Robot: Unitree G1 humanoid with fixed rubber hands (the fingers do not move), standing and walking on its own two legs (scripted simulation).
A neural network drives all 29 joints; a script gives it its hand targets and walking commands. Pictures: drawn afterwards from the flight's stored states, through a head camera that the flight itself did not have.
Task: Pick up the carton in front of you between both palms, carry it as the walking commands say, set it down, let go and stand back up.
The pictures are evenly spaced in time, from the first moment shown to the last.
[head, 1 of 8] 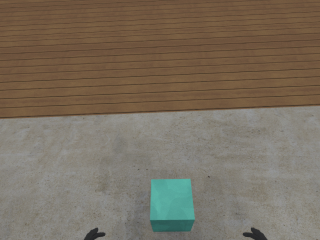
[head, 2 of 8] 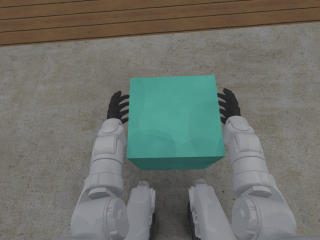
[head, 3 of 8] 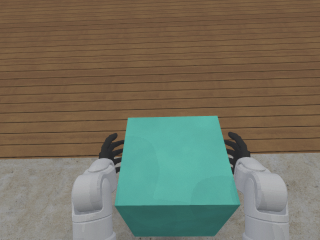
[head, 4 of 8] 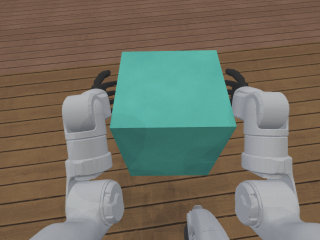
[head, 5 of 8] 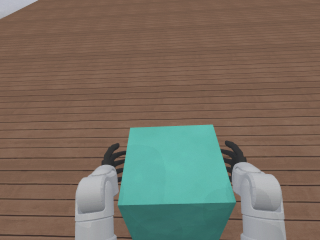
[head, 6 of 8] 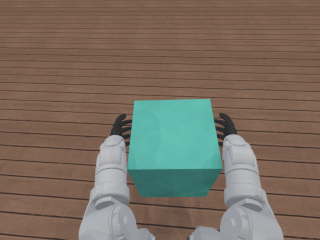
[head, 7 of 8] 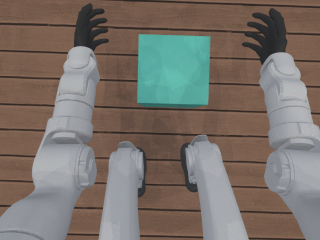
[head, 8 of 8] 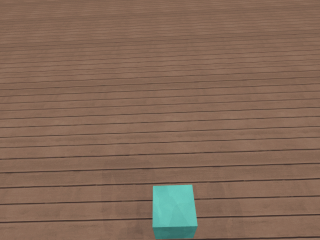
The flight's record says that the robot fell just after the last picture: no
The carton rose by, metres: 1.22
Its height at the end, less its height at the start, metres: +0.47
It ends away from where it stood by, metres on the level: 6.12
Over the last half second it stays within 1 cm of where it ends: yes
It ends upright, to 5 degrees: yes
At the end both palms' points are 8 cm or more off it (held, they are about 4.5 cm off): yes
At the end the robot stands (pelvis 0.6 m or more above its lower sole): yes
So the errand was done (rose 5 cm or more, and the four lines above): yes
